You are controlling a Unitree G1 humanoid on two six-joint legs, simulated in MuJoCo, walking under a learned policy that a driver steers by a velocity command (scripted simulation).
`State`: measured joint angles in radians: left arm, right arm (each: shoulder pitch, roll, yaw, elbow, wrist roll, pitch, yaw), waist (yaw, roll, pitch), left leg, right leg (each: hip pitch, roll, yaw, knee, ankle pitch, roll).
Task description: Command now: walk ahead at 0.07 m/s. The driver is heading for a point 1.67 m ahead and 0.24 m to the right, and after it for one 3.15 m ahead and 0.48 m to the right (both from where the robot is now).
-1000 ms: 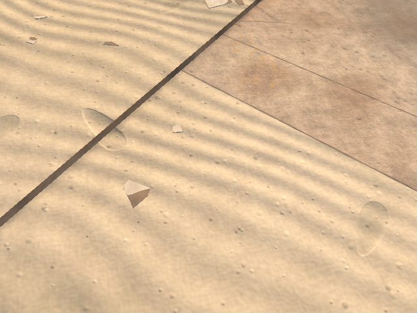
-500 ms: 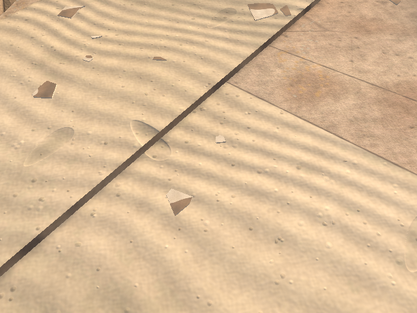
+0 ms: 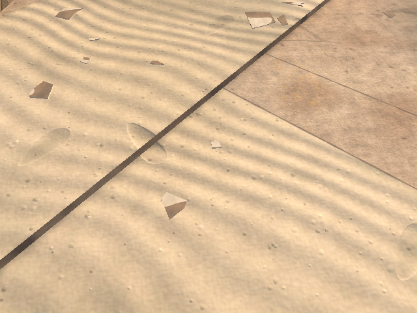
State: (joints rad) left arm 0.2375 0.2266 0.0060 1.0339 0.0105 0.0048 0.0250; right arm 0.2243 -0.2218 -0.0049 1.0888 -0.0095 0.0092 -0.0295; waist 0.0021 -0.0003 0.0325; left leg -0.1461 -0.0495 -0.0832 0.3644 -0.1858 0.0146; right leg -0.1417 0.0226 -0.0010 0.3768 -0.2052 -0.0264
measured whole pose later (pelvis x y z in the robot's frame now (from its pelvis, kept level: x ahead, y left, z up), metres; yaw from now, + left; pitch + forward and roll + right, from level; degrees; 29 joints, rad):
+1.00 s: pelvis +0.42 +0.00 +0.00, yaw +0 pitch +0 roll -1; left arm 0.43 0.19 0.03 1.07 0.01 -0.09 0.00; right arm 0.13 -0.22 -0.04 0.95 -0.04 -0.04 0.03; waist 0.03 0.03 0.04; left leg -0.63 0.11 0.01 0.90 -0.11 0.04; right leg -0.03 0.10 -0.10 0.24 -0.21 -0.11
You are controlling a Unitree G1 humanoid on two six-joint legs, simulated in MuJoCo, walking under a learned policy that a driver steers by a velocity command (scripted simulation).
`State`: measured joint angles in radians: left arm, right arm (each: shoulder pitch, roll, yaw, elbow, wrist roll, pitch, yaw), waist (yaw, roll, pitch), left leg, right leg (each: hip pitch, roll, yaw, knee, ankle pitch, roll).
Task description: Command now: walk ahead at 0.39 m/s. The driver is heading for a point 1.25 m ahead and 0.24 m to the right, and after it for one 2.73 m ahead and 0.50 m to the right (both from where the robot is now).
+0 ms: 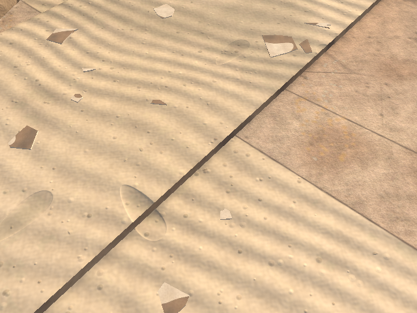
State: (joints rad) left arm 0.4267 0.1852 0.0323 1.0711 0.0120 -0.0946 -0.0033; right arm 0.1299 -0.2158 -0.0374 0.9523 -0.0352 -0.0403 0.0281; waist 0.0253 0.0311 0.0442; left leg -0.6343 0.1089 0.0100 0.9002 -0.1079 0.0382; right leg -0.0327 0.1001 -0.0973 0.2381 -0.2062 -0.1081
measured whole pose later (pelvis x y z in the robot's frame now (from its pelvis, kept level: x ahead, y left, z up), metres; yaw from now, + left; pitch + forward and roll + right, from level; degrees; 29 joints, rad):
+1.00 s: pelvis +0.27 +0.01 -0.01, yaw -1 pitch +0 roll +0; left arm 0.40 0.12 0.00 1.12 0.02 -0.06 0.04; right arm 0.17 -0.15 -0.02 1.04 -0.01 -0.03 -0.03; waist 0.03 0.01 0.05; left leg -0.30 0.00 0.06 0.49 -0.16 0.04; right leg -0.06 0.03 -0.06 0.44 -0.37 -0.04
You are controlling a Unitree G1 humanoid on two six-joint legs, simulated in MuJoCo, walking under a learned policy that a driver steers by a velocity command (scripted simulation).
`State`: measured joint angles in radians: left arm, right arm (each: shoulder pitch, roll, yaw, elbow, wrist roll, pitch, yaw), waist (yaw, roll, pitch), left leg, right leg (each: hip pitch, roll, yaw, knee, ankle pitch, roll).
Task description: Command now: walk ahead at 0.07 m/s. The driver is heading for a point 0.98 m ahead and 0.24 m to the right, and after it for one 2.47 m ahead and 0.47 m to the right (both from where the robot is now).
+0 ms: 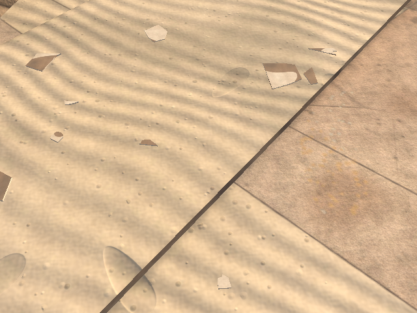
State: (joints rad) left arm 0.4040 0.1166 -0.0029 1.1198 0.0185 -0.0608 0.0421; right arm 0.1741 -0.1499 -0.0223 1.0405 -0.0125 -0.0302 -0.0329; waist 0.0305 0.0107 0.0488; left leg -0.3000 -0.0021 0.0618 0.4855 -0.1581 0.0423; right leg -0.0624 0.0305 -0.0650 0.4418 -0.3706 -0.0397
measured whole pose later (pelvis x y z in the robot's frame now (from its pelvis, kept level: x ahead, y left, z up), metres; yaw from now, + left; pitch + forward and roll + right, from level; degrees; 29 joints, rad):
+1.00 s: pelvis +0.18 +0.05 +0.01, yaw -9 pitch -1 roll +0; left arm 0.17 0.19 0.06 0.96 0.02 -0.02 -0.03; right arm 0.44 -0.14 -0.03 1.07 -0.02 -0.10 -0.03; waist -0.01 -0.02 0.04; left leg 0.05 -0.04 0.24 0.25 -0.29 0.07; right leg -0.64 -0.06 -0.04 1.01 -0.11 -0.08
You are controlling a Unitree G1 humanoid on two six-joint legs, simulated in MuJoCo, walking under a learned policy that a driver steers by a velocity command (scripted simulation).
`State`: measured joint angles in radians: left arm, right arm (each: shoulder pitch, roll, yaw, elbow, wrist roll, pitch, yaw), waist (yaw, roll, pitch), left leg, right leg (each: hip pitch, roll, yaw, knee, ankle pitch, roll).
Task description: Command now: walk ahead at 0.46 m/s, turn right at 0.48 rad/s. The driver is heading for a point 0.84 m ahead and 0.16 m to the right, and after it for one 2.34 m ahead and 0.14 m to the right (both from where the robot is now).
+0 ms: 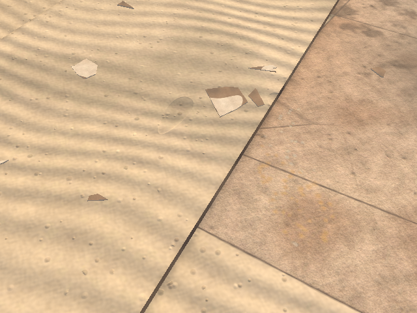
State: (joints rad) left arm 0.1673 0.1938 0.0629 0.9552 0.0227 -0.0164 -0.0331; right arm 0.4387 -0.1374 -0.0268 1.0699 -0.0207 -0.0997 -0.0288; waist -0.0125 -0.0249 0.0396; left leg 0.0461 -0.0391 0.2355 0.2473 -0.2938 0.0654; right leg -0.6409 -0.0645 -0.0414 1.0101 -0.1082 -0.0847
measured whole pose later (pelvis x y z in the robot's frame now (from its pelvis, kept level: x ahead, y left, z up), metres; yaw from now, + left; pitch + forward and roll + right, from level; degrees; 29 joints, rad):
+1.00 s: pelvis +0.25 +0.02 +0.00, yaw -20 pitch -1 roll +0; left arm 0.24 0.21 0.02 0.92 0.01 0.01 0.02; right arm 0.23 -0.19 -0.01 0.90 -0.01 -0.01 -0.03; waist 0.02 -0.04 0.02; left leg -0.14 -0.02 0.00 0.39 -0.24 0.03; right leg -0.17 0.09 0.08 0.37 -0.17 -0.05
